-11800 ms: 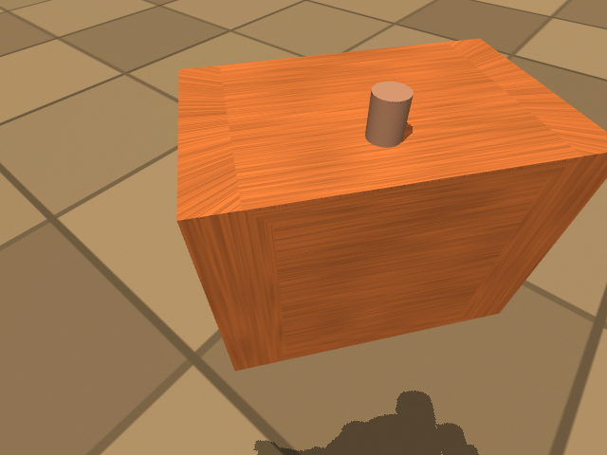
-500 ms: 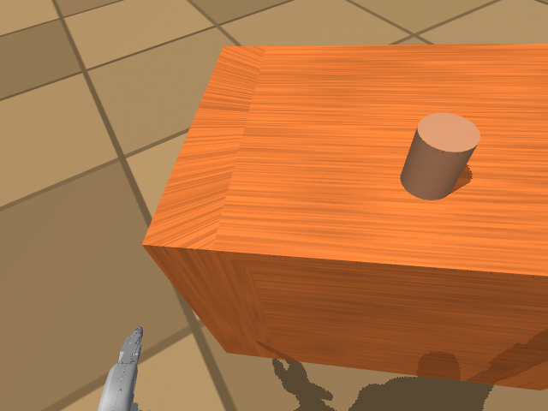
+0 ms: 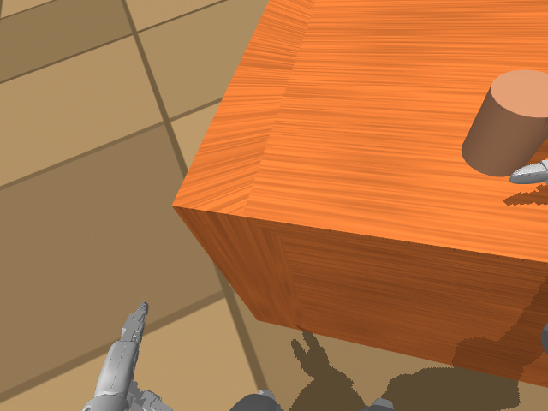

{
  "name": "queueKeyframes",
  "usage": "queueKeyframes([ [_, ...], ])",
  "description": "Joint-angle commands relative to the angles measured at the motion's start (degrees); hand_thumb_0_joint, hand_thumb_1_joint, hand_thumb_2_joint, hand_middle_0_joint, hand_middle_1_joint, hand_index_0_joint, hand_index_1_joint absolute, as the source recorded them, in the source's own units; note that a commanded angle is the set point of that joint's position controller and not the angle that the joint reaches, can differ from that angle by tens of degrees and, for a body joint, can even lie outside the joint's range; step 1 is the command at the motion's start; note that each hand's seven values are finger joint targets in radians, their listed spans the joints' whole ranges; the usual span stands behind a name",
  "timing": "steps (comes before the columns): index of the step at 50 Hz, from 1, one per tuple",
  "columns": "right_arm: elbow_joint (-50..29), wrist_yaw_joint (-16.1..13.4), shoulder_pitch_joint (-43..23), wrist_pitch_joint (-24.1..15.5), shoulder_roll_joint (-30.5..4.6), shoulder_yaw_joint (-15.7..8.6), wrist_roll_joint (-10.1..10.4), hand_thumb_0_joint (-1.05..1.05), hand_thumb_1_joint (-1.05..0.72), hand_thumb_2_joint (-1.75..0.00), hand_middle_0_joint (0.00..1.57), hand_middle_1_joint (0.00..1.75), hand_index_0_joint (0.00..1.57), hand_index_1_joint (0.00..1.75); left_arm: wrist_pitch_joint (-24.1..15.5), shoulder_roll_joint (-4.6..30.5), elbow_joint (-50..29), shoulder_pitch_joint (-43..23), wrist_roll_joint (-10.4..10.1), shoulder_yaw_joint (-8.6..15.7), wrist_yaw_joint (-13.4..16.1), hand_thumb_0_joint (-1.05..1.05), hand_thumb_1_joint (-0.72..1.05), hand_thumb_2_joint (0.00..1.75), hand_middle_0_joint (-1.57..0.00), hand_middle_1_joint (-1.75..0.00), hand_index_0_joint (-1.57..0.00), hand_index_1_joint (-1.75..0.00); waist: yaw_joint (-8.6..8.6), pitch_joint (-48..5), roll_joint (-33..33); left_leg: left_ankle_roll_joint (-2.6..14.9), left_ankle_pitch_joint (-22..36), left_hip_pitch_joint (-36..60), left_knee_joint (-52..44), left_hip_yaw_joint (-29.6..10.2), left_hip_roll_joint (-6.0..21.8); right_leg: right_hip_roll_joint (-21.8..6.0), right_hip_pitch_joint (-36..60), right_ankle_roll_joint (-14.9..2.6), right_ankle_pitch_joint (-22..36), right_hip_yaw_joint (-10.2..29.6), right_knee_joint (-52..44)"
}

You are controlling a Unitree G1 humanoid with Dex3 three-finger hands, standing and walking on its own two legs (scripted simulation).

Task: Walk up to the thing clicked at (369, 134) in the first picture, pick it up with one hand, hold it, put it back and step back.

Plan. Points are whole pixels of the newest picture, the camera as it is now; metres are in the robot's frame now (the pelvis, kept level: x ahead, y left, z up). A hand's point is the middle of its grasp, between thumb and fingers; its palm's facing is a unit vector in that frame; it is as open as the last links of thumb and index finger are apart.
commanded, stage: close in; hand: right
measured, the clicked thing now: (510, 126) +0.53 -0.23 +0.09
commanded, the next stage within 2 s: rest palm in 0.32 s
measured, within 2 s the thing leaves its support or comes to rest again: leaves its support in 1.80 s
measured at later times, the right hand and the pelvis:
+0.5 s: hand (520, 130) +0.51 -0.23 +0.10, palm faces +0.22 +0.98 +0.01, open 17.5 cm; pelvis +0.00 +0.00 -0.01, yaw +0 degrees
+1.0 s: hand (523, 118) +0.52 -0.23 +0.11, palm faces +0.25 +0.97 +0.01, open 14.6 cm; pelvis +0.00 +0.01 +0.00, yaw +0 degrees
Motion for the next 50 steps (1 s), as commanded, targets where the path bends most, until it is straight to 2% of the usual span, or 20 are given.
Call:
queueKeyframes([
  [1, -14.3, -3.6, -27.7, -5.0, -19.9, -1.2, -0.5, 0.0, 0.59, -0.04, 0.03, 0.05, 0.03, 0.05, -1.2, 6.7, -9.3, 1.4, -0.3, 4.3, -0.7, 0.0, -0.54, 0.04, -0.06, -0.06, -0.06, -0.06, -2.81, -28.9, -16.0, 2.03, 22.0, 6.2, -4.7, 2.3, -1.0, 2.2, 26.8, -1.1, 23.1, -0.4, -3.8],
  [2, -6.0, -3.6, -20.4, -3.7, -15.1, 0.3, -0.5, 0.0, 0.58, -0.04, 0.03, 0.05, 0.03, 0.05, -0.6, 5.9, -6.1, 3.3, -0.5, 3.9, -1.2, 0.0, -0.54, 0.04, -0.06, -0.06, -0.06, -0.06, -2.72, -20.6, -12.8, 2.27, 19.2, 4.2, -4.8, 2.7, -1.3, 2.3, 22.2, -1.11, 19.6, -0.2, -4.9],
  [4, -1.1, -2.8, -17.6, -3.2, -6.5, 4.8, -0.3, 0.0, 0.59, -0.04, 0.03, 0.05, 0.03, 0.05, -0.9, 5.8, -10.0, -1.4, -0.5, 3.5, -2.0, 0.0, -0.53, 0.04, -0.06, -0.06, -0.06, -0.06, -0.83, -18.7, -8.0, 1.84, 18.8, 2.8, -4.8, 2.6, -1.3, 1.8, 19.3, -1.51, 17.8, 0.1, -4.8],
  [6, -15.2, -3.2, -28.3, -4.4, -18.6, -0.6, -1.1, 0.0, 0.6, -0.04, 0.03, 0.05, 0.03, 0.05, -1.0, 9.9, -15.1, -2.8, -0.6, 7.4, -1.8, 0.0, -0.54, 0.04, -0.06, -0.06, -0.06, -0.06, -2.13, -27.6, -13.7, 2.35, 17.1, 2.5, -3.9, 2.7, -1.2, 1.3, 25.1, -1.11, 19.1, 0.4, -4.9],
  [9, -7.5, -2.0, -22.7, -3.0, -8.4, 3.5, 0.2, 0.0, 0.59, -0.05, 0.02, 0.05, 0.03, 0.05, -0.6, 9.4, -12.5, 4.0, -0.8, 7.9, -2.4, 0.0, -0.54, 0.04, -0.06, -0.06, -0.06, -0.06, 0.16, -24.6, -9.2, 2.16, 18.4, 1.6, -3.7, 3.7, -1.9, 1.3, 26.2, -1.22, 21.7, 1.0, -4.4],
  [12, -15.5, -3.0, -26.6, -3.2, -13.2, 0.8, 1.1, 0.0, 0.57, -0.05, 0.03, 0.05, 0.03, 0.05, -0.7, 10.2, -18.1, 2.2, -1.8, 8.8, -2.4, 0.0, -0.55, 0.04, -0.06, -0.06, -0.06, -0.06, -0.48, -29.5, -6.3, 1.33, 21.9, 4.8, -3.6, 3.0, -1.3, 1.6, 25.3, -2.19, 21.7, 0.4, -3.0],
  [14, -13.5, -3.5, -25.4, -2.5, -10.1, 2.1, 0.9, 0.0, 0.59, -0.04, 0.03, 0.05, 0.03, 0.05, -0.2, 9.6, -16.8, 5.8, -1.7, 8.5, -2.8, 0.0, -0.54, 0.05, -0.05, -0.06, -0.05, -0.06, 0.74, -26.8, -6.3, 1.1, 21.9, 5.0, -4.1, 2.4, -1.1, 2.0, 23.5, -2.37, 19.4, -0.2, -2.9],
  [18, -15.1, -5.2, -27.8, -3.0, -8.4, 3.7, -0.4, 0.0, 0.53, -0.04, 0.04, 0.04, 0.03, 0.04, 0.4, 5.5, -12.3, 5.2, -1.4, 5.6, -3.6, 0.0, -0.53, 0.04, -0.05, -0.06, -0.05, -0.06, -1.61, -22.9, -11.3, 1.86, 18.4, 0.0, -2.9, 1.9, -0.9, 2.1, 22.6, -1.87, 18.8, -0.6, -3.0],
  [22, -18.7, -6.9, -31.2, -3.4, -7.6, 4.9, -1.3, 0.0, 0.48, -0.08, 0.03, 0.05, 0.03, 0.05, 0.2, 8.1, -15.1, 1.8, -0.9, 8.2, -3.4, 0.0, -0.6, 0.09, -0.05, -0.05, -0.03, -0.07, -1.53, -27.6, -14.7, 2.56, 16.1, -0.2, -2.7, 2.5, -1.2, 1.7, 27.0, -1.0, 19.0, 0.1, -3.6],
  [27, -21.3, -7.7, -28.6, -2.9, -8.0, 3.9, -0.3, 0.0, 0.49, -0.09, 0.03, 0.06, 0.03, 0.06, 0.8, 8.9, -18.0, 2.1, -1.3, 7.9, -3.2, 0.0, -0.61, 0.1, -0.05, -0.04, -0.03, -0.07, -2.34, -34.7, -12.3, 2.01, 20.9, 5.9, -3.0, 3.0, -1.4, 1.9, 29.4, -1.18, 23.6, 0.0, -3.2],
  [28, -21.3, -7.9, -26.2, -2.4, -8.0, 3.7, -0.1, 0.0, 0.47, -0.08, 0.04, 0.05, 0.04, 0.05, 1.1, 8.5, -20.1, 1.7, -1.5, 7.0, -3.3, 0.0, -0.61, 0.1, -0.05, -0.04, -0.03, -0.07, -3.8, -35.9, -11.1, 1.77, 23.0, 8.3, -3.5, 2.7, -1.3, 2.2, 29.8, -1.33, 24.9, -0.4, -3.1],
  [30, -16.2, -7.7, -22.3, -1.4, -3.6, 5.3, 0.3, 0.0, 0.5, -0.05, 0.06, 0.04, 0.05, 0.04, 1.9, 6.2, -15.6, 6.2, -1.9, 6.0, -3.5, 0.0, -0.61, 0.1, -0.05, -0.04, -0.03, -0.07, -2.28, -29.8, -8.4, 1.44, 24.1, 7.5, -3.8, 2.8, -1.4, 2.3, 26.6, -1.54, 24.5, -0.6, -3.3],
  [32, -10.5, -7.8, -18.7, -0.9, -4.9, 3.1, 0.2, 0.0, 0.52, -0.02, 0.08, 0.03, 0.07, 0.03, 2.1, 7.1, -15.0, 5.1, -2.0, 6.3, -3.6, 0.0, -0.61, 0.09, -0.05, -0.04, -0.03, -0.07, -1.41, -22.7, -4.6, 0.89, 23.2, 7.3, -4.5, 2.2, -1.0, 2.6, 19.7, -2.1, 19.3, -0.9, -4.1],
  [34, -17.8, -7.7, -28.0, -2.7, -5.1, 5.0, -0.4, 0.0, 0.52, -0.02, 0.24, 0.12, 0.23, 0.12, 1.7, 6.0, -14.9, 2.1, -1.7, 5.9, -3.5, 0.0, -0.56, 0.06, -0.05, -0.05, -0.05, -0.06, -1.03, -21.8, -6.5, 0.78, 20.5, 5.2, -4.3, 0.9, -0.3, 2.7, 18.3, -2.61, 15.6, -1.5, -3.9],
  [38, -15.2, -8.0, -28.7, -4.4, -8.2, 3.3, -1.1, 0.0, 0.53, -0.1, 0.42, 0.25, 0.42, 0.25, 0.6, 8.5, -16.8, 3.3, -1.5, 7.8, -2.8, 0.0, -0.55, 0.05, -0.05, -0.06, -0.05, -0.06, 0.23, -22.5, -6.5, 1.52, 15.1, 2.3, -4.2, 1.7, -0.9, 2.2, 20.7, -2.27, 11.7, -0.6, -4.1],
  [41, -14.9, -8.1, -29.8, -4.2, -8.4, 3.6, -1.2, 0.0, 0.48, -0.17, 0.51, 0.34, 0.52, 0.34, 1.0, 8.3, -15.3, 7.1, -1.2, 7.9, -2.9, 0.0, -0.55, 0.05, -0.05, -0.06, -0.05, -0.05, 0.83, -25.7, -9.9, 1.63, 17.3, 1.9, -3.7, 1.9, -1.0, 2.4, 24.5, -1.97, 15.6, -0.6, -3.5],
  [45, -21.4, -8.0, -33.0, -3.6, -9.9, 4.3, -1.0, 0.0, 0.41, -0.23, 0.65, 0.44, 0.65, 0.44, 1.3, 8.4, -17.7, 6.0, -1.3, 7.7, -3.0, 0.0, -0.55, 0.06, -0.04, -0.05, -0.04, -0.05, -1.07, -33.2, -13.6, 1.69, 21.4, 4.1, -3.3, 2.1, -0.9, 2.3, 30.8, -1.52, 23.1, -0.6, -2.7],
  [47, -13.1, -8.2, -27.5, -2.1, -7.7, 4.1, -1.0, 0.0, 0.41, -0.24, 0.71, 0.47, 0.71, 0.47, 1.8, 6.9, -14.2, 6.4, -1.3, 5.8, -3.4, 0.0, -0.56, 0.06, -0.04, -0.05, -0.04, -0.05, -1.53, -27.2, -11.2, 1.54, 22.5, 5.2, -3.9, 2.0, -1.0, 2.7, 25.4, -1.52, 22.4, -0.8, -2.9],
  [49, -12.1, -8.6, -28.6, -1.9, -9.7, 2.6, -1.5, 0.0, 0.44, -0.21, 0.78, 0.48, 0.77, 0.49, 1.6, 7.5, -15.6, 0.0, -1.3, 6.2, -3.3, 0.0, -0.55, 0.06, -0.04, -0.05, -0.04, -0.05, -1.85, -26.7, -10.2, 1.17, 23.6, 6.0, -3.8, 1.5, -0.6, 2.6, 22.6, -1.83, 21.4, -1.0, -2.9],
  [50, -12.9, -8.3, -32.1, -2.2, -6.9, 4.8, -1.5, 0.0, 0.43, -0.22, 0.79, 0.5, 0.79, 0.5, 1.5, 8.0, -13.9, 0.1, -1.1, 7.6, -3.1, 0.0, -0.55, 0.06, -0.04, -0.05, -0.04, -0.05, -0.62, -26.0, -11.8, 1.56, 21.8, 3.1, -3.5, 1.7, -0.7, 2.2, 23.9, -1.65, 21.3, -0.6, -3.1],
])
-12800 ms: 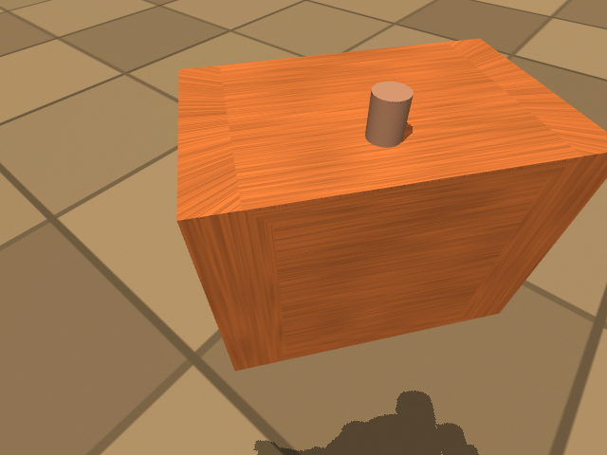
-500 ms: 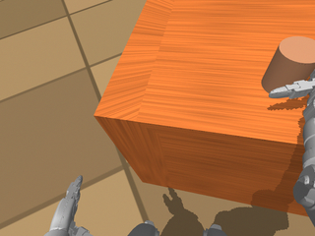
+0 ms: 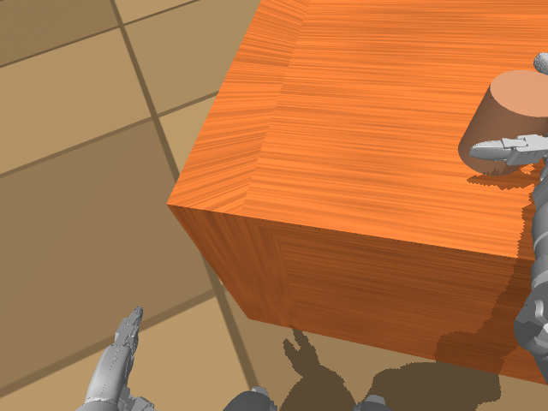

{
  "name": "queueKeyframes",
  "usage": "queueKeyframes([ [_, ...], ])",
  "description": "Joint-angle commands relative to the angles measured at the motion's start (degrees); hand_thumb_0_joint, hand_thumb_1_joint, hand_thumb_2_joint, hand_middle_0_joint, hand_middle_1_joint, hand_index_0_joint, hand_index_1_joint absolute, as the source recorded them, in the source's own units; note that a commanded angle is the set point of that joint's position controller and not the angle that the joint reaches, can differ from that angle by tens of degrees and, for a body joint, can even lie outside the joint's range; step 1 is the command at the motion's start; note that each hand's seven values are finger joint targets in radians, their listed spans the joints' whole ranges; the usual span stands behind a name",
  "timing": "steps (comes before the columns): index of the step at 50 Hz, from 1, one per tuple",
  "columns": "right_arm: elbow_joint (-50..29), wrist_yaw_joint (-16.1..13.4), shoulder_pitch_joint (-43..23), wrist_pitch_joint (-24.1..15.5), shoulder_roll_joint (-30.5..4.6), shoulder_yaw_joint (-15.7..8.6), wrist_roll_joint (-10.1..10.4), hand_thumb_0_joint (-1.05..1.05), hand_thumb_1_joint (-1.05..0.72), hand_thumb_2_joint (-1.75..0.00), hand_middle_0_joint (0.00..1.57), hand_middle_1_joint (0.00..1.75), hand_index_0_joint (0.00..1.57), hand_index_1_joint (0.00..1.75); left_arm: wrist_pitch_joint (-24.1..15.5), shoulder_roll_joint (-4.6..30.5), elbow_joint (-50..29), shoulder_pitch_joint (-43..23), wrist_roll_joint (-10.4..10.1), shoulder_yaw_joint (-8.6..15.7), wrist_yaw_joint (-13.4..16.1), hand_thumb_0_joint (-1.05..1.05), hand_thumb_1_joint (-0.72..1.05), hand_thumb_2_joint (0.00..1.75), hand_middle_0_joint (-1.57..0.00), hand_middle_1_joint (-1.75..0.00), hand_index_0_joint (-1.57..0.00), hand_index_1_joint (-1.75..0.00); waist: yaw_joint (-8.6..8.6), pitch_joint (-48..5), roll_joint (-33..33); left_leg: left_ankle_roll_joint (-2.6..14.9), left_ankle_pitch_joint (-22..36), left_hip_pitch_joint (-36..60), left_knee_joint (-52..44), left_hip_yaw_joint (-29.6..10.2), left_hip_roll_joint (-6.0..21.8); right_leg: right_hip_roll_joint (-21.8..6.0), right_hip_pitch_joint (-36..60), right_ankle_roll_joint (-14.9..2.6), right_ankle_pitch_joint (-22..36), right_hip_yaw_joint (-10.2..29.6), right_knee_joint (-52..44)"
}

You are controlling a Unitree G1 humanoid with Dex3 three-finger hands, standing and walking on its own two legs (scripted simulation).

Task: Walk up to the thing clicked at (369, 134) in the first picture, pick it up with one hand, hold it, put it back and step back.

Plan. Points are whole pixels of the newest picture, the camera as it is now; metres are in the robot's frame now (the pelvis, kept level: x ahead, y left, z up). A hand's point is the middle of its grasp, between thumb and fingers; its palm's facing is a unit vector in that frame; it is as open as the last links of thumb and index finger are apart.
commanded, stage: close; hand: right
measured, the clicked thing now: (507, 126) +0.53 -0.23 +0.09
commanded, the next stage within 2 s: settle in 0.30 s
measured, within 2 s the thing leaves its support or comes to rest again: leaves its support in 0.80 s
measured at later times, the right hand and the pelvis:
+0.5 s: hand (526, 121) +0.51 -0.23 +0.12, palm faces +0.23 +0.97 +0.01, open 11.5 cm; pelvis +0.00 -0.01 +0.00, yaw +0 degrees
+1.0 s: hand (529, 106) +0.51 -0.22 +0.15, palm faces +0.23 +0.97 +0.00, open 11.7 cm; pelvis +0.01 +0.00 +0.02, yaw +0 degrees
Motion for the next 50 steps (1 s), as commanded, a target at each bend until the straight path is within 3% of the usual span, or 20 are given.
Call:
queueKeyframes([
  [1, -12.0, 0.3, -30.7, -4.0, -11.6, 1.3, 0.2, 0.0, 0.4, -0.24, 0.84, 0.53, 0.83, 0.53, -3.0, 8.2, -8.3, -5.3, 0.5, 5.0, 0.8, 0.0, -0.55, 0.06, -0.04, -0.05, -0.04, -0.05, 0.5, -27.9, -11.7, 1.59, 22.0, 3.2, -5.4, 2.0, -1.3, 1.5, 25.8, -1.72, 22.6, -0.2, -4.1],
  [4, -8.5, 0.6, -25.3, -4.0, -8.5, 3.1, 0.3, 0.0, 0.31, -0.39, 0.91, 0.65, 0.92, 0.66, -3.4, 7.8, -10.1, -3.6, -0.1, 4.8, 0.9, 0.0, -0.54, 0.06, -0.04, -0.05, -0.05, -0.05, 0.03, -28.9, -7.7, 1.61, 21.6, 4.9, -5.9, 3.0, -1.9, 1.5, 27.1, -1.66, 22.8, -0.1, -4.7],
  [6, -4.5, 0.5, -18.1, -3.6, -10.6, 0.1, 0.6, 0.0, 0.27, -0.48, 0.95, 0.73, 0.96, 0.73, -2.5, 7.6, -10.4, -0.5, -0.1, 3.8, 0.4, 0.0, -0.54, 0.05, -0.04, -0.05, -0.05, -0.05, -0.27, -27.6, -4.6, 0.92, 24.6, 8.1, -6.4, 2.6, -1.8, 2.0, 23.7, -2.09, 22.5, -0.6, -4.9],
  [7, -8.2, 1.0, -19.8, -4.0, -9.3, 1.3, 0.9, 0.0, 0.24, -0.5, 0.97, 0.76, 0.98, 0.76, -2.4, 5.9, -11.1, -0.9, -0.2, 2.5, 0.1, 0.0, -0.54, 0.05, -0.04, -0.05, -0.05, -0.05, -0.47, -29.5, -5.7, 0.7, 26.4, 9.2, -6.0, 2.3, -1.6, 2.1, 24.8, -2.14, 24.1, -0.8, -4.7],
  [8, -12.1, 1.1, -21.3, -4.1, -13.0, -1.1, 1.0, 0.0, 0.19, -0.54, 1.02, 0.8, 1.02, 0.8, -2.3, 7.6, -12.4, -0.3, -0.4, 4.4, 0.3, 0.0, -0.54, 0.05, -0.04, -0.05, -0.05, -0.05, -0.15, -32.8, -6.8, 0.46, 28.6, 10.1, -6.0, 1.9, -1.3, 2.1, 26.9, -2.25, 25.9, -1.0, -4.4],
  [10, -10.3, 1.8, -19.0, -3.3, -9.0, 1.8, 1.1, 0.0, 0.1, -0.64, 1.07, 0.88, 1.07, 0.88, -1.7, 5.5, -9.6, 4.1, -0.4, 2.9, -0.3, 0.0, -0.53, 0.04, -0.05, -0.06, -0.05, -0.05, 0.4, -26.9, -7.2, 0.51, 27.8, 7.5, -6.4, 1.9, -1.4, 2.3, 26.1, -2.35, 25.4, -1.4, -4.6],
  [15, -14.3, 1.0, -22.0, -3.6, -11.0, 1.2, 0.6, 0.0, -0.07, -0.91, 1.21, 1.12, 1.23, 1.12, -1.6, 8.9, -8.2, 1.3, -0.4, 7.6, -0.3, 0.0, -0.52, 0.03, -0.05, -0.06, -0.06, -0.05, 0.83, -21.2, -9.4, 1.51, 20.5, 1.0, -6.0, 2.1, -1.3, 1.5, 25.9, -1.88, 21.8, -0.8, -5.5],
  [19, -13.5, 0.3, -20.0, -3.5, -6.7, 3.1, 0.5, 0.0, -0.13, -1.06, 1.23, 1.24, 1.26, 1.24, -1.7, 8.6, -10.5, -0.3, -0.5, 7.6, -0.5, 0.0, -0.52, 0.03, -0.04, -0.05, -0.05, -0.04, 0.31, -25.0, -7.1, 1.39, 21.4, 3.2, -5.7, 2.5, -1.6, 1.4, 26.4, -1.98, 23.3, -0.2, -4.9],
  [23, -12.3, 0.1, -20.2, -3.5, -8.3, 1.5, 0.8, 0.0, -0.15, -1.25, 1.19, 1.35, 1.23, 1.35, -1.3, 8.1, -12.5, -0.9, -0.6, 6.2, -0.4, 0.0, -0.56, 0.06, -0.06, -0.06, -0.05, -0.06, -0.35, -28.6, -4.2, 0.93, 25.0, 6.3, -5.5, 2.4, -1.5, 1.7, 26.2, -2.22, 25.2, -0.3, -4.2],
  [29, -17.0, 0.4, -24.0, -3.1, -9.6, 2.8, 0.8, 0.0, -0.08, -1.31, 1.23, 1.42, 1.29, 1.42, -0.6, 4.0, -7.6, 2.4, -0.8, 2.9, -0.6, 0.0, -0.54, 0.05, -0.06, -0.06, -0.06, -0.06, -1.5, -25.9, -11.5, 1.54, 21.5, 6.1, -6.8, 1.8, -0.9, 2.4, 27.0, -1.66, 21.3, -1.4, -6.3],
  [30, -18.2, 0.1, -24.2, -2.9, -11.7, 0.9, 0.9, 0.0, -0.04, -1.29, 1.23, 1.41, 1.29, 1.41, -0.7, 5.0, -8.9, 0.6, -0.9, 3.3, -0.5, 0.0, -0.54, 0.05, -0.06, -0.06, -0.06, -0.06, -2.32, -27.1, -12.1, 1.76, 20.5, 6.8, -7.0, 2.0, -1.0, 2.4, 28.0, -1.39, 20.6, -1.3, -7.0],
  [34, -23.4, -0.7, -28.8, -2.6, -10.1, 3.3, 1.6, 0.0, -0.02, -1.31, 1.23, 1.43, 1.29, 1.43, -1.3, 8.0, -8.2, -0.6, -0.9, 6.6, 0.5, 0.0, -0.54, 0.05, -0.06, -0.06, -0.06, -0.06, -1.21, -28.4, -11.8, 1.96, 20.1, 6.3, -7.7, 2.5, -1.3, 2.0, 31.5, -1.3, 21.4, -0.8, -7.7],
  [36, -24.0, -1.7, -27.9, -2.1, -16.5, -1.8, 2.0, 0.0, 0.01, -1.29, 1.22, 1.41, 1.28, 1.41, -1.4, 10.8, -9.1, -1.6, -1.0, 8.0, 1.3, 0.0, -0.54, 0.06, -0.06, -0.06, -0.05, -0.06, -2.35, -30.8, -10.0, 1.67, 21.9, 9.3, -8.5, 2.6, -1.2, 2.2, 32.1, -1.65, 22.1, -0.9, -7.9],
  [37, -25.6, -1.6, -30.1, -2.0, -14.6, -0.5, 2.4, 0.0, 0.05, -1.3, 1.2, 1.41, 1.26, 1.41, -1.6, 11.9, -10.4, -1.7, -1.0, 9.3, 1.6, 0.0, -0.54, 0.06, -0.05, -0.06, -0.05, -0.06, -0.48, -32.5, -8.4, 1.44, 23.3, 10.3, -8.7, 2.6, -1.3, 2.2, 33.1, -1.89, 22.5, -0.8, -7.7],
  [40, -25.4, -2.1, -31.7, -2.1, -11.1, 2.3, 2.8, 0.0, 0.06, -1.28, 1.21, 1.41, 1.27, 1.41, -1.9, 9.1, -10.6, -3.2, -1.2, 5.6, 2.0, 0.0, -0.55, 0.07, -0.05, -0.05, -0.04, -0.06, -1.4, -30.5, -5.9, 1.34, 23.5, 12.2, -9.9, 2.7, -1.4, 2.3, 32.9, -2.08, 22.9, -0.7, -8.4],
  [42, -15.1, -2.7, -24.3, -1.2, -13.5, -0.7, 2.1, 0.0, 0.06, -1.27, 1.2, 1.4, 1.26, 1.4, -1.7, 8.0, -8.6, -3.5, -1.3, 3.6, 2.2, 0.0, -0.55, 0.07, -0.05, -0.05, -0.04, -0.06, -2.19, -26.0, -2.2, 0.95, 24.3, 13.7, -10.8, 2.5, -1.2, 2.7, 28.8, -2.39, 21.7, -1.0, -9.2],
  [44, -23.8, -2.7, -34.9, -2.7, -14.9, 0.6, 1.7, 0.0, 0.08, -1.27, 1.21, 1.41, 1.27, 1.41, -2.0, 8.4, -6.5, -1.8, -0.8, 4.7, 2.5, 0.0, -0.54, 0.06, -0.05, -0.05, -0.05, -0.05, -1.78, -30.2, -7.2, 0.97, 26.6, 14.0, -10.2, 1.5, -0.7, 2.8, 32.5, -2.29, 23.9, -1.6, -9.0],
  [46, -21.1, -2.0, -34.1, -2.5, -9.9, 4.4, 1.6, 0.0, 0.09, -1.29, 1.18, 1.41, 1.25, 1.42, -2.3, 3.7, -0.9, 0.6, -0.7, 1.0, 1.9, 0.0, -0.54, 0.06, -0.05, -0.05, -0.05, -0.05, -1.64, -25.3, -9.5, 1.11, 26.2, 11.9, -10.9, 1.3, -0.5, 3.0, 32.1, -2.21, 24.1, -2.1, -9.0],
  [48, -7.8, -1.7, -22.4, -0.8, -10.6, 1.8, 1.2, 0.0, 0.07, -1.31, 1.17, 1.41, 1.24, 1.41, -2.6, 6.4, 0.0, -2.2, -0.9, 2.7, 1.8, 0.0, -0.54, 0.06, -0.05, -0.06, -0.05, -0.06, -2.22, -20.1, -6.5, 0.84, 25.8, 11.6, -11.5, 1.5, -0.4, 3.1, 29.1, -2.27, 23.2, -2.0, -9.8],
  [50, -22.6, -1.8, -35.4, -2.2, -16.2, 0.4, 1.3, 0.0, 0.04, -1.34, 1.19, 1.44, 1.26, 1.44, -3.3, 9.6, -4.2, -5.7, -0.6, 5.9, 2.1, 0.0, -0.53, 0.05, -0.05, -0.06, -0.05, -0.05, -2.15, -30.9, -11.1, 0.93, 28.1, 13.7, -10.9, 0.9, -0.3, 2.8, 35.0, -1.94, 26.3, -2.0, -9.6],
])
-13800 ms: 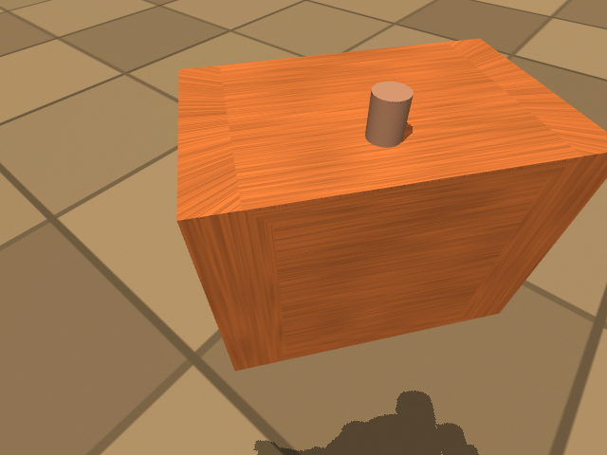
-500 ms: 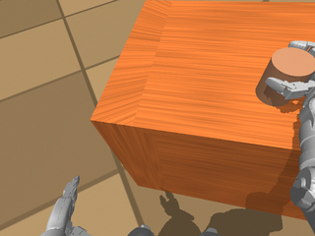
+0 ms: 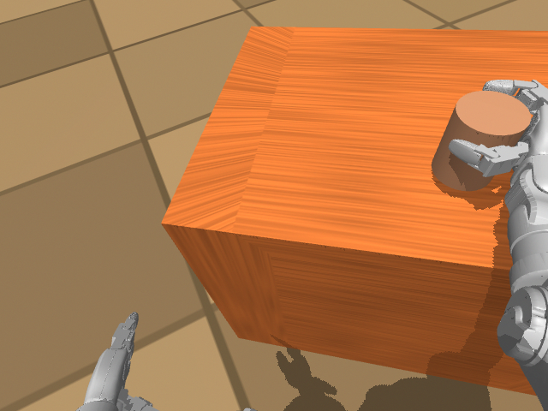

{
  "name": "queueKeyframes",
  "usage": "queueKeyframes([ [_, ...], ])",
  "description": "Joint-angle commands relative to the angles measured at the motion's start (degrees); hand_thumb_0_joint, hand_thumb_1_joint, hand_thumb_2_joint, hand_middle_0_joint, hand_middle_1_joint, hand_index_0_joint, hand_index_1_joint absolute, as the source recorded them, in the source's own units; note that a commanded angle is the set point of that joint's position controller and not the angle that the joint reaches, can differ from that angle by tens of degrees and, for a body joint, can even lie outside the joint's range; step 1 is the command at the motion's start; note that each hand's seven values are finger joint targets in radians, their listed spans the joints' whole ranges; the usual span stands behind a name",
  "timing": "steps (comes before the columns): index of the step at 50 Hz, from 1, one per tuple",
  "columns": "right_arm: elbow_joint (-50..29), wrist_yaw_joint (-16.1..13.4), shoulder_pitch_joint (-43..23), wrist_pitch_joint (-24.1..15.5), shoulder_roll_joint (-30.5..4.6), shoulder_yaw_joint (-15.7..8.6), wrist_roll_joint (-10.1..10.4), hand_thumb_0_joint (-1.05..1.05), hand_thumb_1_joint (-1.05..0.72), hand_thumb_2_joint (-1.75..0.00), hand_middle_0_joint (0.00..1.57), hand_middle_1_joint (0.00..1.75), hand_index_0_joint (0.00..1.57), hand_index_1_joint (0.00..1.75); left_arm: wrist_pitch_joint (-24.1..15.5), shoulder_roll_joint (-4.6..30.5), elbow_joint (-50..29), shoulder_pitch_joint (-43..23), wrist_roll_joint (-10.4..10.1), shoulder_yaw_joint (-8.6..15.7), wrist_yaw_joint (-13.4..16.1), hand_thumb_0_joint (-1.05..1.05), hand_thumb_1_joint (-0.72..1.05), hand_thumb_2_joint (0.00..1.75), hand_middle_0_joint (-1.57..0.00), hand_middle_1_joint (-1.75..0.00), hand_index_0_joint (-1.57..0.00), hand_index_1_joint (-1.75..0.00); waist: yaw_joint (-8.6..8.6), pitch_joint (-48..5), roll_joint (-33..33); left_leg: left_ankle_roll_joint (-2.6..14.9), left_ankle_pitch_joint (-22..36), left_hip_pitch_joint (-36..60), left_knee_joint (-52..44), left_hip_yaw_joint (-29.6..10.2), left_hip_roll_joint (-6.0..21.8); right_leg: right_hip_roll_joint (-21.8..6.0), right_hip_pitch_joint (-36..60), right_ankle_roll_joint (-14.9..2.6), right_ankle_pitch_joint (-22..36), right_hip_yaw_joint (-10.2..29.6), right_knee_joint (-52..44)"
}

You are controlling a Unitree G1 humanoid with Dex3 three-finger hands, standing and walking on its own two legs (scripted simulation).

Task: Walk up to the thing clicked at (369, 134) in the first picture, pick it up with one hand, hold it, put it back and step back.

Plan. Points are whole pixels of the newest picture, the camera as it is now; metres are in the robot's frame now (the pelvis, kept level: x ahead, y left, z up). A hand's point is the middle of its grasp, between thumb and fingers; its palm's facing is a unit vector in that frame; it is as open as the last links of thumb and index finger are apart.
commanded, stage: settle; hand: right
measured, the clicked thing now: (475, 143) +0.51 -0.21 +0.10
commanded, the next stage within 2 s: lift in 0.26 s
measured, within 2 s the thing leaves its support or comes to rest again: neither
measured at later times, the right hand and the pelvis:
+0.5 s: hand (497, 116) +0.50 -0.21 +0.15, palm faces +0.22 +0.98 -0.01, open 11.8 cm; pelvis +0.00 +0.00 +0.01, yaw +0 degrees
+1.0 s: hand (526, 102) +0.43 -0.19 +0.23, palm faces +0.19 +0.98 -0.02, open 11.8 cm; pelvis +0.00 +0.00 +0.02, yaw -1 degrees
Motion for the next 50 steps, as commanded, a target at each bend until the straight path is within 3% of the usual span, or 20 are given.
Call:
queueKeyframes([
  [1, -19.7, -0.1, -35.2, -5.3, -19.6, -3.2, 0.5, 0.0, 0.02, -1.39, 1.23, 1.49, 1.3, 1.5, -3.3, 9.3, -9.4, -2.2, 0.7, 5.5, 0.6, 0.0, -0.54, 0.05, -0.05, -0.05, -0.05, -0.05, -0.72, -32.0, -12.5, 1.5, 26.6, 5.8, -4.9, 1.8, -1.4, 2.0, 27.7, -1.24, 25.9, -1.2, -3.4],
  [2, -19.7, 0.5, -35.8, -5.0, -12.8, 1.7, 1.0, 0.0, 0.02, -1.42, 1.23, 1.52, 1.3, 1.52, -3.1, 6.1, -4.0, 2.2, 0.7, 3.5, 0.3, 0.0, -0.54, 0.05, -0.05, -0.05, -0.05, -0.05, 0.33, -26.7, -13.0, 1.78, 24.5, 2.6, -5.4, 2.4, -1.8, 1.7, 27.2, -1.08, 25.3, -0.9, -3.8],
  [5, -16.6, 0.4, -31.1, -4.6, -17.4, -3.5, 1.7, 0.0, 0.0, -1.38, 1.2, 1.47, 1.27, 1.47, -4.3, 8.4, -12.5, -5.7, 0.0, 4.2, 0.4, 0.0, -0.55, 0.06, -0.05, -0.05, -0.05, -0.06, -0.61, -30.9, -5.9, 1.04, 27.5, 8.8, -5.8, 2.7, -1.7, 1.8, 25.5, -1.34, 25.7, -0.6, -4.6],
  [7, -21.6, 0.5, -36.9, -4.9, -16.6, -1.3, 2.0, 0.0, 0.01, -1.41, 1.23, 1.52, 1.31, 1.52, -4.3, 8.2, -9.8, -2.7, 0.2, 4.7, 0.8, 0.0, -0.55, 0.06, -0.05, -0.05, -0.04, -0.05, 0.06, -31.9, -8.7, 1.39, 26.4, 7.3, -5.7, 2.8, -1.8, 1.7, 27.9, -1.23, 26.3, -0.5, -4.7],
  [10, -12.7, 0.2, -29.2, -3.7, -16.2, -2.7, 2.0, 0.0, 0.0, -1.42, 1.22, 1.51, 1.29, 1.51, -4.2, 7.8, -7.0, 0.3, -0.1, 4.0, 0.8, 0.0, -0.55, 0.06, -0.05, -0.05, -0.04, -0.06, -0.35, -26.1, -4.8, 0.96, 26.2, 7.8, -6.9, 2.7, -1.6, 2.0, 24.7, -1.71, 23.8, -0.7, -5.6],
  [12, -24.2, 0.0, -39.2, -4.9, -17.6, -1.8, 2.2, 0.0, 0.0, -1.41, 1.22, 1.51, 1.29, 1.51, -4.9, 7.4, -10.3, -2.5, -0.3, 4.3, 1.1, 0.0, -0.56, 0.06, -0.05, -0.05, -0.04, -0.06, 0.2, -32.1, -7.1, 0.84, 28.8, 9.1, -6.4, 2.3, -1.4, 1.9, 27.9, -1.67, 26.4, -1.0, -5.4],
  [16, -9.0, -0.4, -25.7, -2.5, -14.8, -2.2, 1.7, 0.0, -0.03, -1.41, 1.22, 1.5, 1.29, 1.5, -4.2, 9.3, -2.2, 3.5, -0.1, 6.2, 1.1, 0.0, -0.55, 0.06, -0.05, -0.05, -0.04, -0.06, 0.62, -21.0, -5.6, 1.2, 25.2, 5.2, -8.2, 2.7, -1.7, 1.9, 25.6, -1.5, 24.7, -0.9, -6.8],
  [18, -22.6, -0.3, -39.5, -4.1, -16.2, -0.6, 1.5, 0.0, -0.03, -1.43, 1.22, 1.52, 1.3, 1.52, -5.4, 7.1, -9.4, -4.7, -0.1, 4.0, 0.9, 0.0, -0.55, 0.06, -0.05, -0.05, -0.04, -0.05, 0.11, -29.9, -10.0, 1.64, 24.9, 6.0, -7.6, 2.8, -1.7, 1.4, 30.7, -0.96, 27.4, -0.5, -6.5],
  [22, -12.2, 0.2, -28.5, -2.7, -10.9, 0.9, 2.1, 0.0, 0.1, -1.32, 1.18, 1.43, 1.25, 1.43, -5.0, 5.2, -0.9, 0.4, -0.1, 2.4, 0.4, 0.0, -0.54, 0.06, -0.05, -0.06, -0.05, -0.06, -1.35, -22.9, -8.2, 1.79, 23.9, 6.7, -8.7, 2.9, -1.7, 1.8, 26.3, -0.91, 25.1, -0.8, -7.6],
  [23, -12.7, 0.1, -26.5, -2.6, -15.4, -3.2, 2.1, 0.0, 0.11, -1.32, 1.19, 1.44, 1.26, 1.44, -5.6, 6.5, -5.9, -5.3, -0.2, 2.6, 0.5, 0.0, -0.53, 0.05, -0.05, -0.06, -0.05, -0.05, -2.44, -27.2, -5.3, 1.33, 26.4, 9.8, -8.5, 2.7, -1.6, 1.8, 26.7, -1.15, 26.1, -1.0, -7.4],
  [24, -28.1, 0.4, -38.7, -4.0, -14.8, 0.8, 2.4, 0.0, 0.12, -1.33, 1.19, 1.45, 1.26, 1.45, -5.8, 7.2, -6.1, -4.9, -0.1, 4.2, 0.7, 0.0, -0.54, 0.05, -0.05, -0.06, -0.05, -0.05, -1.56, -33.1, -11.4, 1.75, 27.1, 9.9, -7.9, 2.5, -1.6, 1.7, 31.1, -0.82, 28.7, -0.9, -7.4],
  [25, -29.2, 0.2, -40.7, -3.9, -17.4, -1.0, 2.4, 0.0, 0.08, -1.34, 1.21, 1.46, 1.28, 1.46, -5.9, 8.0, -7.0, -5.4, 0.0, 4.9, 0.9, 0.0, -0.54, 0.05, -0.05, -0.06, -0.05, -0.05, -2.3, -36.9, -12.3, 1.67, 28.2, 10.7, -8.0, 2.3, -1.4, 1.8, 33.7, -0.84, 30.5, -1.1, -6.5],
  [28, -19.8, -0.3, -26.7, -1.1, -13.0, -0.2, 3.0, 0.0, 0.08, -1.34, 1.21, 1.46, 1.28, 1.46, -4.8, 8.1, 1.1, 0.6, -0.5, 5.6, 1.2, 0.0, -0.54, 0.06, -0.05, -0.06, -0.05, -0.06, -2.69, -26.4, -7.3, 1.27, 28.3, 11.4, -9.4, 2.7, -1.3, 2.3, 29.3, -1.27, 27.1, -1.3, -8.2],
  [30, -34.2, -0.7, -37.7, -2.6, -12.8, 1.5, 3.5, 0.0, 0.08, -1.31, 1.2, 1.43, 1.26, 1.43, -5.9, 5.9, -7.4, -7.9, -0.8, 3.1, 1.3, 0.0, -0.55, 0.06, -0.04, -0.06, -0.05, -0.05, -3.07, -34.7, -7.7, 1.12, 31.5, 15.7, -8.6, 2.6, -0.9, 2.1, 31.6, -1.13, 29.7, -1.4, -8.7],
  [34, -20.9, -1.7, -22.6, 1.6, -9.0, 1.3, 3.7, 0.0, 0.08, -1.3, 1.18, 1.42, 1.25, 1.42, -4.8, 7.1, 1.6, 1.4, -1.0, 4.9, 2.1, 0.0, -0.55, 0.06, -0.04, -0.06, -0.04, -0.06, -2.91, -23.0, -3.8, 1.33, 27.4, 13.2, -10.6, 3.6, -1.5, 2.0, 30.5, -1.0, 27.1, -1.1, -10.5],
  [35, -21.7, -1.8, -19.8, 1.9, -10.7, -0.3, 3.9, 0.0, 0.08, -1.3, 1.19, 1.42, 1.26, 1.42, -4.8, 6.8, 0.0, -1.1, -1.0, 3.7, 1.8, 0.0, -0.54, 0.06, -0.04, -0.06, -0.04, -0.05, -4.16, -21.6, -3.8, 1.23, 27.6, 14.1, -11.2, 3.4, -1.1, 2.1, 29.1, -1.12, 26.7, -1.4, -11.1],
  [37, -39.3, -1.5, -33.8, 1.1, -12.5, 1.1, 3.9, 0.0, 0.04, -1.31, 1.21, 1.43, 1.27, 1.43, -5.3, 5.6, -2.3, -2.8, -1.2, 4.3, 1.8, 0.0, -0.53, 0.05, -0.04, -0.06, -0.05, -0.05, -4.57, -29.7, -10.1, 1.66, 28.4, 13.4, -10.5, 3.1, -1.0, 1.7, 36.0, -0.74, 31.5, -1.6, -10.3],
  [40, -32.9, -1.2, -22.2, 5.8, -6.3, 3.7, 4.8, 0.0, 0.09, -1.32, 1.2, 1.44, 1.27, 1.44, -4.9, 6.3, 3.1, -0.3, -1.4, 5.7, 1.8, 0.0, -0.53, 0.05, -0.04, -0.06, -0.05, -0.05, -4.91, -18.0, -7.4, 1.77, 24.8, 12.8, -11.9, 3.6, -1.1, 2.1, 31.0, -0.71, 25.8, -1.7, -12.5],
  [44, -44.3, -0.6, -21.5, 9.4, -4.7, 4.4, 6.1, 0.0, 0.07, -1.32, 1.22, 1.45, 1.28, 1.45, -5.6, 3.0, -3.3, -4.8, -2.2, 2.2, 1.3, 0.0, -0.54, 0.05, -0.04, -0.05, -0.04, -0.05, -6.6, -21.8, -4.8, 1.53, 26.0, 16.3, -12.4, 3.7, -0.8, 2.1, 32.2, -1.02, 26.2, -1.8, -13.1],
  [50, -51.2, -1.0, -15.4, 17.3, -6.3, 1.4, 7.4, 0.0, 0.04, -1.3, 1.23, 1.44, 1.29, 1.44, -5.2, 7.7, -6.2, -2.3, -2.8, 5.7, 2.3, 0.0, -0.53, 0.04, -0.04, -0.05, -0.04, -0.05, -6.94, -18.7, -0.5, 0.68, 23.9, 17.3, -13.7, 3.7, -0.2, 2.9, 32.3, -1.44, 21.4, -2.2, -14.7],
])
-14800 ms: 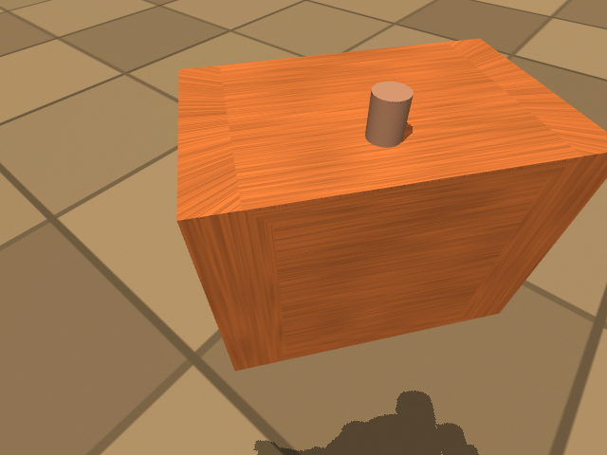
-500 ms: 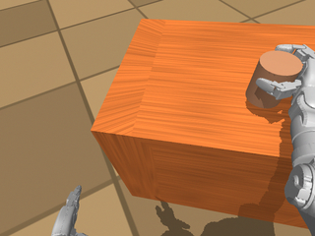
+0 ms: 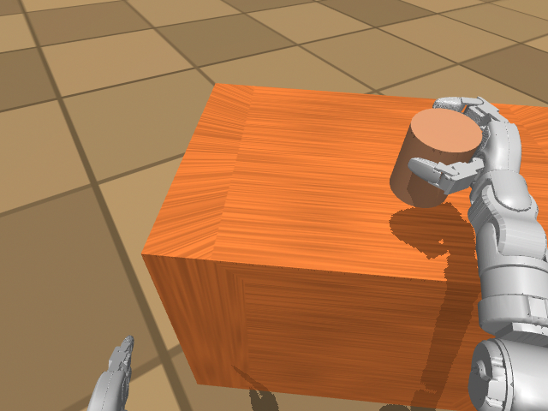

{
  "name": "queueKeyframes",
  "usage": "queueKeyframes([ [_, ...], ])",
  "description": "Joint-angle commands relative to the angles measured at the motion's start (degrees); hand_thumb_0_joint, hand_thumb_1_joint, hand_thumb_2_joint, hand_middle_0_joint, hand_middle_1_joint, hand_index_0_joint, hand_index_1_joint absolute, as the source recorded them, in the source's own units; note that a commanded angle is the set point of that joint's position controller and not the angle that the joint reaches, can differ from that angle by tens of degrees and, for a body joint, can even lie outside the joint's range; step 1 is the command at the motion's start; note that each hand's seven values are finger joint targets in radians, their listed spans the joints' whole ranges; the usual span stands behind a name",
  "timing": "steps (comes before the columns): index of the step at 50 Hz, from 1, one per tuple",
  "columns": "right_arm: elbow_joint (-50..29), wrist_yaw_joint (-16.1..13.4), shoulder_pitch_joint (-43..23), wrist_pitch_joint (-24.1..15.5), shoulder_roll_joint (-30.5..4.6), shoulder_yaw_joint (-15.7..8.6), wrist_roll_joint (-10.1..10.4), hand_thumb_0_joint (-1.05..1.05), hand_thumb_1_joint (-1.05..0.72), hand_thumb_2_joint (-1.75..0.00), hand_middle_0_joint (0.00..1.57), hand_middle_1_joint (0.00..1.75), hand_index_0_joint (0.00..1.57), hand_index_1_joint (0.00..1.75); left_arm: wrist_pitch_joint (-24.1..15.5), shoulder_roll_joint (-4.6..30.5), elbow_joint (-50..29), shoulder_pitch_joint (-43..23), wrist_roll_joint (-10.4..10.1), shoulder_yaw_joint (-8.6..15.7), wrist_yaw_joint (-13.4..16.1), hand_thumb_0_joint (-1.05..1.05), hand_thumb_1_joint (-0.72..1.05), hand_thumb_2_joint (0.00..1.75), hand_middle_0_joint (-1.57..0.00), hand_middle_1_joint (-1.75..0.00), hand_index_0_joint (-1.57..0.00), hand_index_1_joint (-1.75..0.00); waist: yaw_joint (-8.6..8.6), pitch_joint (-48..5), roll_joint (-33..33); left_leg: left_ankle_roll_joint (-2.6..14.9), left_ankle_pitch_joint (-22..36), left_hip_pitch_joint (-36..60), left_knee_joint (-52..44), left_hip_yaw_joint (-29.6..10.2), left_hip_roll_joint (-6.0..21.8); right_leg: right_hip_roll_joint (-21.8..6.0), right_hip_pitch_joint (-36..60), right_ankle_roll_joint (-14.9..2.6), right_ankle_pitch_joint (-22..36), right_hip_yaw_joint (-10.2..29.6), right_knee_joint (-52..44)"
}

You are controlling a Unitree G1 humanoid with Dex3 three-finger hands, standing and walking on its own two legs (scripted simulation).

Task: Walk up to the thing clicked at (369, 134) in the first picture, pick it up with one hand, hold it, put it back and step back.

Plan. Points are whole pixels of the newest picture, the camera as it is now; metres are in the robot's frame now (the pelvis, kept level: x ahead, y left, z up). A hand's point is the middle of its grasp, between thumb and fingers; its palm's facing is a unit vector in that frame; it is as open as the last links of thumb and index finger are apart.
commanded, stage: lift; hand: right
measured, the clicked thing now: (430, 160) +0.44 -0.18 +0.18
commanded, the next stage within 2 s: hold in 0.72 s
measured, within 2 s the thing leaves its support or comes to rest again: neither
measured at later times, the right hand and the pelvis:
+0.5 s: hand (460, 152) +0.35 -0.16 +0.26, palm faces +0.18 +0.98 -0.02, open 11.8 cm; pelvis -0.02 +0.02 +0.00, yaw -1 degrees
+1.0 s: hand (489, 150) +0.33 -0.17 +0.28, palm faces +0.19 +0.98 -0.02, open 11.8 cm; pelvis -0.02 +0.01 +0.01, yaw -1 degrees
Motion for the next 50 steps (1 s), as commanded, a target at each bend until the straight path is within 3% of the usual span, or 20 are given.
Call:
queueKeyframes([
  [1, -22.0, -0.3, -25.6, 0.1, -13.1, -3.5, 2.1, 0.0, 0.06, -1.3, 1.22, 1.44, 1.29, 1.44, -3.0, 8.2, -10.4, -2.2, -0.6, 4.2, 0.9, 0.0, -0.52, 0.04, -0.03, -0.05, -0.04, -0.04, -0.19, -16.4, 1.5, 0.74, 18.9, 1.4, -5.1, 4.1, -1.8, 1.4, 15.8, -1.48, 15.4, -1.4, -4.2],
  [2, -26.0, -0.3, -27.9, 0.6, -11.9, -2.4, 2.4, 0.0, 0.06, -1.29, 1.21, 1.43, 1.28, 1.43, -3.1, 6.5, -10.7, -2.7, -0.6, 2.7, 0.7, 0.0, -0.52, 0.04, -0.04, -0.05, -0.04, -0.05, -0.31, -15.3, 0.5, 0.98, 16.4, 1.0, -5.4, 4.0, -1.8, 1.4, 15.7, -1.3, 13.0, -1.5, -5.1],
  [8, -34.8, -1.0, -27.0, 5.8, -12.2, -3.2, 2.9, 0.0, 0.11, -1.28, 1.2, 1.42, 1.26, 1.42, -3.5, 9.4, -8.5, -4.3, -0.7, 6.5, 0.8, 0.0, -0.52, 0.05, -0.03, -0.05, -0.04, -0.04, -0.12, -15.4, -1.3, 1.06, 14.4, 0.7, -6.2, 3.9, -1.6, 1.6, 17.4, -1.22, 10.7, -1.3, -5.9],
  [10, -36.4, -1.0, -26.8, 7.5, -11.1, -2.3, 3.1, 0.0, 0.09, -1.28, 1.21, 1.43, 1.27, 1.43, -3.9, 8.4, -7.5, -5.9, -0.8, 5.3, 0.8, 0.0, -0.53, 0.05, -0.03, -0.05, -0.03, -0.04, -0.69, -14.0, -1.4, 1.29, 12.6, 0.3, -6.5, 4.2, -1.8, 1.5, 17.4, -1.08, 9.3, -0.8, -6.6],
  [11, -37.3, -1.2, -27.5, 8.0, -11.0, -2.1, 3.2, 0.0, 0.1, -1.28, 1.21, 1.43, 1.27, 1.43, -3.9, 5.8, -5.4, -6.1, -0.7, 3.1, 0.6, 0.0, -0.53, 0.05, -0.03, -0.05, -0.03, -0.05, -1.39, -12.5, -1.0, 1.22, 11.9, 0.8, -6.8, 4.0, -1.6, 1.7, 16.1, -1.17, 8.4, -1.1, -6.4],
  [14, -39.9, -1.4, -26.4, 10.2, -10.9, -2.6, 3.7, 0.0, 0.09, -1.28, 1.21, 1.43, 1.27, 1.43, -5.1, 7.1, -7.1, -9.8, -0.7, 3.9, 1.3, 0.0, -0.53, 0.05, -0.03, -0.05, -0.03, -0.04, -1.8, -15.0, 1.4, 0.84, 12.2, 3.0, -7.1, 3.6, -1.2, 1.9, 16.8, -1.45, 8.6, -1.0, -6.1],
  [16, -38.1, -1.5, -23.5, 11.9, -12.1, -4.2, 3.6, 0.0, 0.1, -1.28, 1.21, 1.43, 1.28, 1.43, -5.1, 8.5, -7.0, -9.8, -0.6, 4.7, 1.8, 0.0, -0.53, 0.05, -0.03, -0.04, -0.03, -0.04, -1.85, -14.3, 3.4, 0.47, 12.1, 4.0, -7.5, 3.3, -0.9, 2.2, 16.1, -1.53, 8.5, -1.2, -6.2],
  [18, -39.5, -1.4, -22.6, 13.4, -11.5, -4.1, 3.6, 0.0, 0.09, -1.27, 1.2, 1.41, 1.26, 1.41, -5.4, 6.7, -7.2, -8.9, -0.5, 2.8, 1.8, 0.0, -0.53, 0.05, -0.03, -0.05, -0.03, -0.04, -2.1, -15.4, 3.9, 0.11, 13.4, 5.3, -7.5, 2.7, -0.5, 2.4, 16.2, -1.59, 9.8, -1.4, -5.7],
  [22, -39.2, -1.4, -20.1, 16.3, -13.1, -6.1, 3.6, 0.0, 0.06, -1.27, 1.22, 1.42, 1.28, 1.42, -5.5, 9.3, -6.3, -7.5, -0.5, 5.2, 2.2, 0.0, -0.52, 0.04, -0.03, -0.04, -0.03, -0.04, -1.7, -12.7, 4.2, -0.08, 14.1, 4.1, -8.0, 3.2, -0.6, 2.5, 16.4, -1.69, 10.2, -1.5, -6.4],
  [23, -42.1, -1.3, -21.7, 16.6, -11.0, -4.2, 3.8, 0.0, 0.05, -1.27, 1.22, 1.42, 1.28, 1.42, -5.3, 7.7, -4.5, -6.5, -0.4, 4.1, 2.0, 0.0, -0.53, 0.05, -0.03, -0.04, -0.03, -0.04, -1.64, -12.5, 3.8, -0.15, 14.4, 3.9, -8.4, 2.7, -0.3, 2.5, 16.7, -1.64, 10.5, -1.6, -6.4],
  [24, -40.3, -1.3, -20.7, 17.3, -12.1, -5.5, 3.8, 0.0, 0.02, -1.28, 1.24, 1.43, 1.29, 1.43, -5.6, 8.2, -4.8, -6.9, -0.6, 4.7, 2.2, 0.0, -0.53, 0.04, -0.03, -0.04, -0.03, -0.04, -1.51, -11.5, 4.2, -0.36, 14.3, 3.4, -8.7, 2.7, -0.2, 2.6, 16.5, -1.83, 10.2, -1.6, -6.3],
  [27, -41.6, -1.1, -20.9, 18.5, -11.6, -4.8, 3.8, 0.0, 0.02, -1.29, 1.23, 1.43, 1.29, 1.43, -6.4, 9.3, -4.5, -7.4, -0.5, 5.9, 2.1, 0.0, -0.53, 0.05, -0.03, -0.04, -0.03, -0.04, -1.13, -9.4, 3.6, 0.07, 12.2, 2.1, -9.0, 3.4, -0.7, 2.4, 16.8, -1.72, 8.7, -1.3, -7.4],
  [30, -42.1, -0.9, -21.3, 19.6, -10.0, -3.9, 3.9, 0.0, 0.02, -1.27, 1.22, 1.42, 1.28, 1.42, -7.4, 6.5, -5.3, -9.0, -0.6, 2.7, 1.8, 0.0, -0.54, 0.05, -0.03, -0.04, -0.03, -0.04, -1.66, -7.5, 3.8, 0.23, 10.3, 1.5, -9.5, 3.3, -0.6, 2.4, 16.4, -1.66, 7.6, -1.2, -7.7],
  [32, -44.9, -0.9, -23.1, 19.9, -10.5, -3.8, 4.0, 0.0, 0.01, -1.28, 1.21, 1.41, 1.27, 1.41, -7.9, 7.8, -4.5, -9.4, -0.4, 4.2, 1.8, 0.0, -0.54, 0.05, -0.03, -0.04, -0.03, -0.04, -1.43, -9.8, 2.6, 0.47, 10.0, 2.3, -9.5, 3.3, -0.7, 2.4, 17.1, -1.54, 7.3, -1.0, -8.0],
  [36, -47.7, -0.9, -22.3, 20.9, -10.6, -3.9, 4.0, 0.0, 0.0, -1.28, 1.21, 1.41, 1.26, 1.41, -8.7, 7.4, -3.3, -9.9, -0.3, 3.5, 1.8, 0.0, -0.54, 0.05, -0.04, -0.05, -0.04, -0.04, -2.14, -12.1, 1.1, 0.73, 11.4, 3.3, -9.0, 3.7, -0.8, 2.6, 18.2, -1.4, 8.8, -0.9, -7.8],
  [38, -46.6, -1.1, -20.0, 21.8, -12.0, -6.0, 4.1, 0.0, -0.02, -1.27, 1.21, 1.4, 1.27, 1.4, -9.0, 9.3, -4.6, -10.6, -0.2, 4.8, 2.1, 0.0, -0.53, 0.04, -0.04, -0.05, -0.04, -0.04, -2.4, -13.7, 1.2, 0.74, 13.7, 4.5, -8.6, 4.0, -0.8, 2.6, 18.9, -1.46, 11.1, -0.9, -7.3],
  [42, -52.5, -1.5, -22.1, 22.4, -10.7, -4.7, 4.3, 0.0, -0.02, -1.28, 1.22, 1.41, 1.27, 1.41, -9.5, 7.2, -3.6, -11.2, -0.2, 3.3, 2.1, 0.0, -0.53, 0.04, -0.04, -0.05, -0.04, -0.05, -2.57, -14.0, 0.4, 0.97, 12.1, 4.8, -8.9, 4.3, -1.0, 2.5, 19.1, -1.28, 9.9, -0.9, -7.8],
  [45, -50.4, -1.9, -20.2, 23.4, -12.3, -6.3, 4.5, 0.0, -0.02, -1.29, 1.22, 1.42, 1.28, 1.42, -9.5, 10.9, -4.7, -11.3, -0.2, 6.8, 3.0, 0.0, -0.53, 0.04, -0.04, -0.05, -0.04, -0.05, -1.91, -13.3, 3.8, 0.71, 12.2, 4.6, -9.3, 4.7, -1.2, 2.4, 19.2, -1.44, 10.0, -0.6, -8.0],
  [48, -50.3, -1.6, -20.9, 24.2, -11.5, -5.3, 4.6, 0.0, 0.02, -1.3, 1.21, 1.42, 1.27, 1.42, -9.1, 6.0, 1.1, -8.7, -0.4, 2.7, 2.6, 0.0, -0.53, 0.04, -0.04, -0.05, -0.04, -0.05, -2.49, -11.0, 1.2, 0.82, 12.7, 3.9, -9.1, 4.6, -1.1, 2.5, 18.7, -1.4, 10.5, -0.7, -8.0],
  [50, -44.3, -1.2, -16.3, 25.8, -11.3, -6.0, 4.5, 0.0, 0.02, -1.3, 1.21, 1.42, 1.27, 1.42, -9.8, 9.0, -2.2, -11.2, -0.4, 4.5, 3.0, 0.0, -0.53, 0.04, -0.04, -0.05, -0.04, -0.05, -2.13, -9.7, 3.3, 0.71, 12.5, 3.7, -9.2, 5.0, -1.4, 2.2, 18.5, -1.5, 10.5, -0.5, -8.4],
])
